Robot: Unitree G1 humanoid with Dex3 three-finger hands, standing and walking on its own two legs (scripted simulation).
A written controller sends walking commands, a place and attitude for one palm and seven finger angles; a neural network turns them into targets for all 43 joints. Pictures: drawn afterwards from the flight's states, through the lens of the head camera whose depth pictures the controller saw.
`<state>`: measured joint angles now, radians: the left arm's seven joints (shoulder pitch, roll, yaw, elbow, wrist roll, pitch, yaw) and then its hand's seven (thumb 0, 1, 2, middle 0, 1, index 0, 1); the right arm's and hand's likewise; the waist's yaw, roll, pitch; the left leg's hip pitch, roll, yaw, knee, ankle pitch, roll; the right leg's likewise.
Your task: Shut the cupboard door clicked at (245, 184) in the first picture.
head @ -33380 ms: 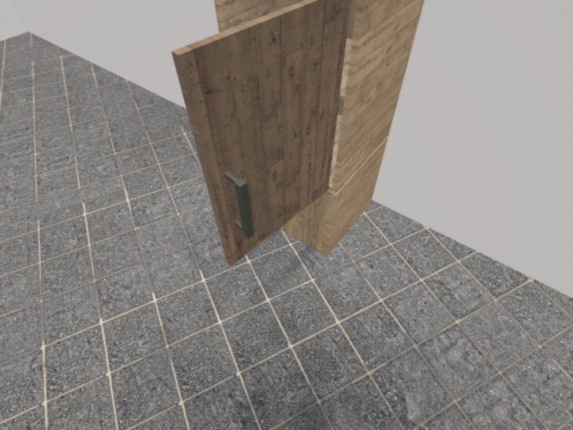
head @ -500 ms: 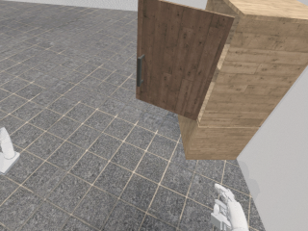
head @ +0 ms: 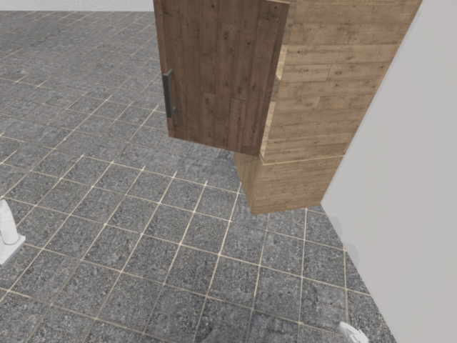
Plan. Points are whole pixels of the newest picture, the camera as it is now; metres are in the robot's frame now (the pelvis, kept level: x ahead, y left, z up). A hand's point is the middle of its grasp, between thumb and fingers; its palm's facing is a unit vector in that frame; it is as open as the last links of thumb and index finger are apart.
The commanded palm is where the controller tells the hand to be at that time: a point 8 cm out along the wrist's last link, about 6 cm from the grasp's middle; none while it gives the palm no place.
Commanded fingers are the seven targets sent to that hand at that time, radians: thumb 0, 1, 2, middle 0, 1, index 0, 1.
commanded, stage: stop stepping back and stand still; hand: left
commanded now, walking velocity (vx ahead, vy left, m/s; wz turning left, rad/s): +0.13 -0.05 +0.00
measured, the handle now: (170, 94) +0.99 +0.20 -0.10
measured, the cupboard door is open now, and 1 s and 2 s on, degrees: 63 63 63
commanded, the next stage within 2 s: let the arm hang, fingers relaxed in 0.74 s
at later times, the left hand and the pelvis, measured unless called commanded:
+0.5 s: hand (50, 201) +0.27 +0.24 +0.17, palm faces +0.40 -0.81 -0.42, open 7.4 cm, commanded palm +0.20 +0.29 +0.19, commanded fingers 0.00 0.90 0.90 -0.20 -0.30 -0.20 -0.30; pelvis +0.05 +0.00 +0.00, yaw -2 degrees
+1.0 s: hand (88, 295) +0.23 +0.25 -0.06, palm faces +0.06 -0.92 -0.38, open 7.4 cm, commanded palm none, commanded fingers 0.00 0.90 0.90 -0.20 -0.30 -0.20 -0.30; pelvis +0.04 +0.03 +0.00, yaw -1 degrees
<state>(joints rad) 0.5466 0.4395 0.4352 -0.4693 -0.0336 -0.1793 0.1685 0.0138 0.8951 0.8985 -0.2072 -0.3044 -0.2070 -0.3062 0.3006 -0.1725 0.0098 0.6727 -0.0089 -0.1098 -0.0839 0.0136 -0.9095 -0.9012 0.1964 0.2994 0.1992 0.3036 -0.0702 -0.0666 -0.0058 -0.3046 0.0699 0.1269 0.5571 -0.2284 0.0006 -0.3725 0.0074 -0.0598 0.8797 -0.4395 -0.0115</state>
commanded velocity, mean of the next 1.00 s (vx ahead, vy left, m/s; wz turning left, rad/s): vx -0.03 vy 0.01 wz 0.00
